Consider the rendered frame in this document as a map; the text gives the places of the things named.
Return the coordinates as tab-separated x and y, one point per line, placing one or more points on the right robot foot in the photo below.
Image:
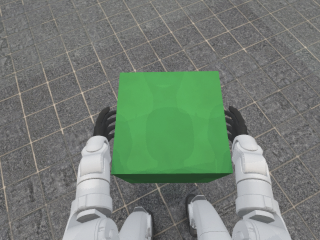
189	198

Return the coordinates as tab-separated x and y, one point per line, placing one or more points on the left robot hand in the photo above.
101	125

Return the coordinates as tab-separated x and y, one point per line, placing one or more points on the right robot upper arm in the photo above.
249	229

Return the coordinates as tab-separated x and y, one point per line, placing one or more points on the right robot hand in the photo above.
237	123

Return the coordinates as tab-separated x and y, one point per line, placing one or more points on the left robot foot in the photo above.
152	224

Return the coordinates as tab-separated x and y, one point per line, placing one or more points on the robot left forearm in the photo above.
92	198

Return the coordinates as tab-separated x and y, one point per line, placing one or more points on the robot right forearm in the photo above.
255	198

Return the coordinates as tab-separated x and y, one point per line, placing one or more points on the robot foot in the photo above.
189	198
152	224

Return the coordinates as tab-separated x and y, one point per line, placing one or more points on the left robot upper arm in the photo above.
102	228

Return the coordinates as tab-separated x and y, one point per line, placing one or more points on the carton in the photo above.
170	128

